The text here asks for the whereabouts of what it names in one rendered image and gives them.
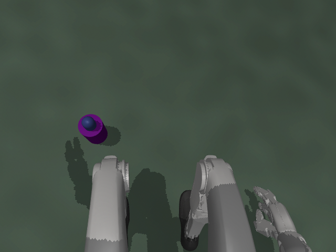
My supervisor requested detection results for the bottle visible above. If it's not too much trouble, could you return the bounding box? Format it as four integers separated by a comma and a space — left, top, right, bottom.
78, 114, 108, 144

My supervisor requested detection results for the right robot hand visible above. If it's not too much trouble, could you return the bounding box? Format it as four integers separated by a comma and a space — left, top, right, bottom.
253, 186, 297, 240

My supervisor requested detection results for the right robot arm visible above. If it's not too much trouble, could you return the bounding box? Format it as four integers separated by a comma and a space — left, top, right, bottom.
277, 232, 312, 252

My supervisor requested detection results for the right robot foot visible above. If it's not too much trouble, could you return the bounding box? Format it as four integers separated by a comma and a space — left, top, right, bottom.
179, 190, 199, 251

